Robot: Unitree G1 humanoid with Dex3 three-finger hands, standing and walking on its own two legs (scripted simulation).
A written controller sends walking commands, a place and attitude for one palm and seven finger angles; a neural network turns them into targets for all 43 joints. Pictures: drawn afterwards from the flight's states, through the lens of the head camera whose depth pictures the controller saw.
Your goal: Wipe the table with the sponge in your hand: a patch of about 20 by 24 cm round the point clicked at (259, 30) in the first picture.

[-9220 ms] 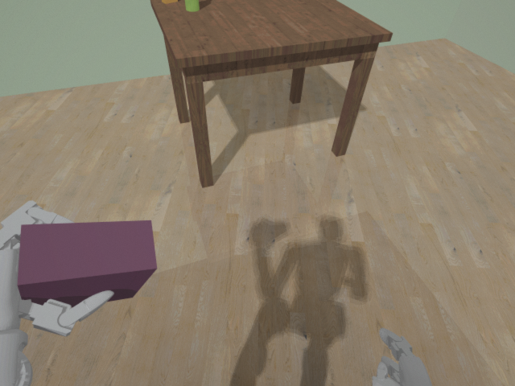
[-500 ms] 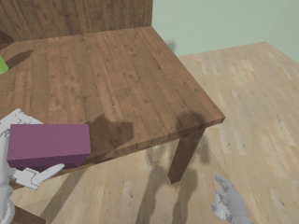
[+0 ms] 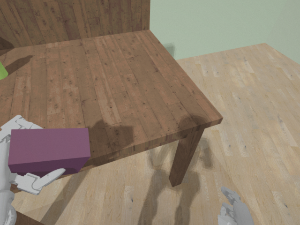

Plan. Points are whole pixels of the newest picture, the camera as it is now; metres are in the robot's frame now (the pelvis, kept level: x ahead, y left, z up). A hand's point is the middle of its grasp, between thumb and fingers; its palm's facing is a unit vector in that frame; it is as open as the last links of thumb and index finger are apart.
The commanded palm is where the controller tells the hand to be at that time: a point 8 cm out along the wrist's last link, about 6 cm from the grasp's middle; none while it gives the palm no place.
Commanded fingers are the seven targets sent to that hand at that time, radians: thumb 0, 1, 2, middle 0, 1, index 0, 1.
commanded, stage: shuffle to correct the standing spot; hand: left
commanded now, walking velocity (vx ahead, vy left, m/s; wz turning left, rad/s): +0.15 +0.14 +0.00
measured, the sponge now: (62, 154) +0.23 +0.21 +0.13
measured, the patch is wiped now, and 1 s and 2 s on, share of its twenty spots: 0.00 0.00 0.00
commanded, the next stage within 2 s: come to a stop and stand still in 0.62 s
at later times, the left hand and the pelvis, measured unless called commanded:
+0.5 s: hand (25, 140) +0.24 +0.29 +0.15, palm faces +0.41 -0.82 -0.40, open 10.1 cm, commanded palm +0.20 +0.32 +0.17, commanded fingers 0.00 0.10 1.30 -1.20 -1.60 -1.20 -1.60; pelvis +0.05 +0.03 -0.01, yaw +2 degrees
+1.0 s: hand (22, 109) +0.33 +0.34 +0.15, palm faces +0.40 -0.81 -0.43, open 10.1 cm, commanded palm +0.26 +0.36 +0.17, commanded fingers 0.00 0.10 1.30 -1.20 -1.60 -1.20 -1.60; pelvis +0.10 +0.08 -0.01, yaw -1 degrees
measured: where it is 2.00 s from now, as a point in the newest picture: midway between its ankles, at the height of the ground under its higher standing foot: outside the picture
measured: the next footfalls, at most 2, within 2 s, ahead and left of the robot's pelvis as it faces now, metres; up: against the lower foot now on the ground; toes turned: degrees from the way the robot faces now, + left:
left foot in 0.54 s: +0.15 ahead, +0.20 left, +0.00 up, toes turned +1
right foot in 0.72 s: +0.12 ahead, -0.02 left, +0.00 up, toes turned -1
